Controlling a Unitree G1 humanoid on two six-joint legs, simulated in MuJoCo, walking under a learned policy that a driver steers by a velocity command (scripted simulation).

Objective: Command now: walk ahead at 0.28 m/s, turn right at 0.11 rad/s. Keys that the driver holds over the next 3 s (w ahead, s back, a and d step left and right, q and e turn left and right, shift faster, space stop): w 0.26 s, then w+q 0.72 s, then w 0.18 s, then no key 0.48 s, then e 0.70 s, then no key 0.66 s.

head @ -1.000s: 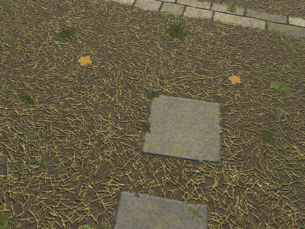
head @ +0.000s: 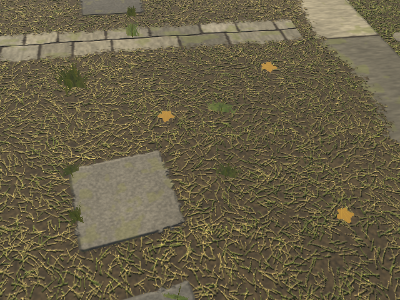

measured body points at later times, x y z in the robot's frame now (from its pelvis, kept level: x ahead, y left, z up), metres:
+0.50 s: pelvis +0.16 -0.04 -0.01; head +0.18 -0.05 +0.44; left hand +0.13 +0.22 -0.14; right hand +0.28 -0.29 -0.14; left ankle +0.25 +0.11 -0.68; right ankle +0.06 -0.12 -0.75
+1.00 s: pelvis +0.42 +0.04 -0.01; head +0.45 +0.06 +0.44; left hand +0.50 +0.33 -0.12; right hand +0.53 -0.22 -0.13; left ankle +0.38 +0.07 -0.75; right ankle +0.61 -0.10 -0.68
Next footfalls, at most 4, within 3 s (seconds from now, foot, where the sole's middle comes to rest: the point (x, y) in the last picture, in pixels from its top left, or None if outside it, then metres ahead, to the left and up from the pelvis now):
0.22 right None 0.10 -0.12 -0.79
0.70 left None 0.42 0.08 -0.79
1.24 right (183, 232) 0.77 0.04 -0.79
1.66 left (130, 252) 0.69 0.22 -0.79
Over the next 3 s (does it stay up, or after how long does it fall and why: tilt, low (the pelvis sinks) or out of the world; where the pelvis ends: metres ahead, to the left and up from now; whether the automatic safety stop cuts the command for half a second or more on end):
stays up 0.65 0.10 0.00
